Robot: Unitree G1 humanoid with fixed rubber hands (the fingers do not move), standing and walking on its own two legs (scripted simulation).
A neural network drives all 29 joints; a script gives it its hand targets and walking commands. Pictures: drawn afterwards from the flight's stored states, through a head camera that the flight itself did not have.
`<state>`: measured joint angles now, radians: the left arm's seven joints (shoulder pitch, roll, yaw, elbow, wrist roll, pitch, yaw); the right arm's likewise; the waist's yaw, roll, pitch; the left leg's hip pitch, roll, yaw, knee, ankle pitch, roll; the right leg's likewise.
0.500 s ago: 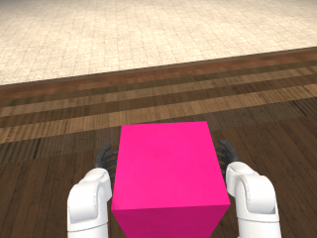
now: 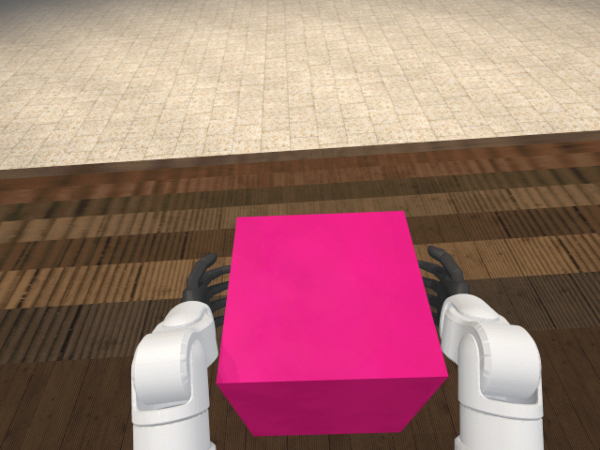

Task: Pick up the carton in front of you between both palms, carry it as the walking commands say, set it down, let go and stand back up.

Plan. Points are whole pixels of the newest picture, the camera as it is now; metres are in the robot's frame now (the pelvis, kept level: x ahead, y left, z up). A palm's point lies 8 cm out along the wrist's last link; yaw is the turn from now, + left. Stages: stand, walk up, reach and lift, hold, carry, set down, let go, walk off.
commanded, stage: carry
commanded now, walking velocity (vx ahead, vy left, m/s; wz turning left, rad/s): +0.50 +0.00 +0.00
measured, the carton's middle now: (323, 331) +0.28 +0.01 +0.01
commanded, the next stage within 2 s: none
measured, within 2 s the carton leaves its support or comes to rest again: neither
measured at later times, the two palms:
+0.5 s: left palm (239, 124) +0.68 +0.16 +0.08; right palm (394, 125) +0.65 -0.14 +0.08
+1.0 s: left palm (276, 61) +1.01 +0.11 +0.05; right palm (391, 58) +1.00 -0.19 +0.05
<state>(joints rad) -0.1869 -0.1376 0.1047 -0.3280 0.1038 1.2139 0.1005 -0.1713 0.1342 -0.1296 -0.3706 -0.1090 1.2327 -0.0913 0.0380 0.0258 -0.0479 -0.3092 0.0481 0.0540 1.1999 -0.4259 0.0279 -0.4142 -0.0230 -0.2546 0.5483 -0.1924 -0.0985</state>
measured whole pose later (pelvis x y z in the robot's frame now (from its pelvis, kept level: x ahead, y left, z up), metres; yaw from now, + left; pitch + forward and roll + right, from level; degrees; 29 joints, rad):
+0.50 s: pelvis +0.31 +0.04 -0.01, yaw -3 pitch +4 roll -1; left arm -0.64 0.01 0.19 0.10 0.05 1.20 0.13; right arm -0.63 0.03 -0.18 0.10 -0.06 1.18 -0.13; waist -0.04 -0.01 0.05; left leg -0.49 0.00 0.15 0.63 -0.21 0.09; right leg -0.43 0.00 -0.01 1.27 -0.45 -0.05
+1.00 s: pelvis +0.65 -0.02 -0.06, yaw +1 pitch +3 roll +0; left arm -0.60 -0.08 0.24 0.01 0.12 1.19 0.10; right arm -0.63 -0.01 -0.18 0.04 -0.01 1.21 -0.13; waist -0.06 0.03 0.02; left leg -0.27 -0.01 -0.02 1.32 -0.57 0.03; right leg -0.45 0.03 -0.14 0.82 0.50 -0.16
